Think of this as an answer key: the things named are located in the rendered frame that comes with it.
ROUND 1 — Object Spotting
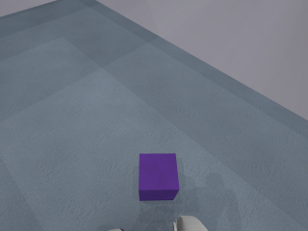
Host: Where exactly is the carton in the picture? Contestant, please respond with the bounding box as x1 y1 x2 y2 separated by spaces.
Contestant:
139 153 180 201

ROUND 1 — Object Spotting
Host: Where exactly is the right robot thigh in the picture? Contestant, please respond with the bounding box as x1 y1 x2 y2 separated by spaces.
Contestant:
172 216 208 231

